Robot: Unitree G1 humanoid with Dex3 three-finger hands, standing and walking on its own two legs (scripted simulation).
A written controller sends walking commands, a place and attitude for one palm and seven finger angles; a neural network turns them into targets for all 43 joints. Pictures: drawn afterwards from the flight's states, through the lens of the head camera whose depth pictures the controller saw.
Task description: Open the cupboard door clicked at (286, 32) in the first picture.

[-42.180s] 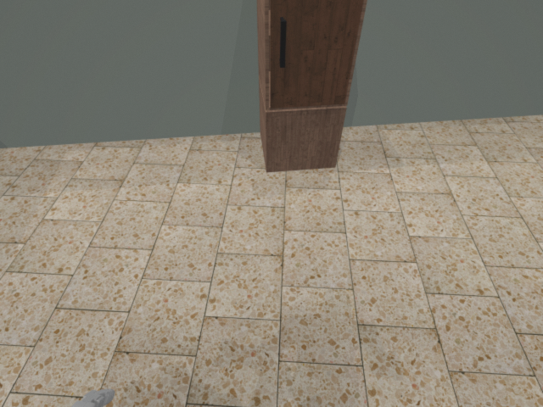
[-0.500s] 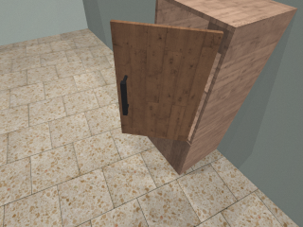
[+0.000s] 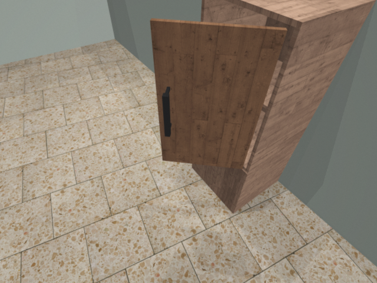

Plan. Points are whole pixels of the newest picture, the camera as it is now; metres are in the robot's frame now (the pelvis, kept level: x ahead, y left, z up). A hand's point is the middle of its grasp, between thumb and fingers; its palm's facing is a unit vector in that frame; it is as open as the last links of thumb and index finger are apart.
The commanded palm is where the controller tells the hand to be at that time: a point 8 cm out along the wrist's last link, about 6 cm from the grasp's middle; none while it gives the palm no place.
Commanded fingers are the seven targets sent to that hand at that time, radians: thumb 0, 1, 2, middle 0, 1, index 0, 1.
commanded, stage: look again from close up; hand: left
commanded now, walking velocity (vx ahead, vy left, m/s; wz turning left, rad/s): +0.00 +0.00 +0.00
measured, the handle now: (167, 112) +0.65 +0.12 -0.03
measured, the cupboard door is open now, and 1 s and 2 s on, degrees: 48 48 48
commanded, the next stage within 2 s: shuffle to correct the standing spot in 0.36 s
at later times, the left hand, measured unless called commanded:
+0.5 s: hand out of the picture +0.03 +0.19 -0.15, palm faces -0.01 -0.97 -0.23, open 7.4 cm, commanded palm none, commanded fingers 0.00 0.90 0.90 -0.20 -0.30 -0.20 -0.30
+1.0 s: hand out of the picture -0.08 +0.15 -0.17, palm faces +0.10 -0.99 -0.12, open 7.4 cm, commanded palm none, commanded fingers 0.00 0.90 0.90 -0.20 -0.30 -0.20 -0.30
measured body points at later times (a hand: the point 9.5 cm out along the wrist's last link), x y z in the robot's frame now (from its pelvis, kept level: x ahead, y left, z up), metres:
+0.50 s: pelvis -0.02 -0.01 +0.01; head -0.04 +0.00 +0.46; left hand +0.03 +0.24 -0.13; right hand +0.01 -0.28 -0.12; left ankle +0.05 +0.06 -0.72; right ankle +0.03 -0.13 -0.72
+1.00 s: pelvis +0.00 +0.00 +0.01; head -0.01 +0.02 +0.46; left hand -0.08 +0.20 -0.16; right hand +0.00 -0.22 -0.14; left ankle +0.05 +0.06 -0.72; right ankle +0.03 -0.13 -0.72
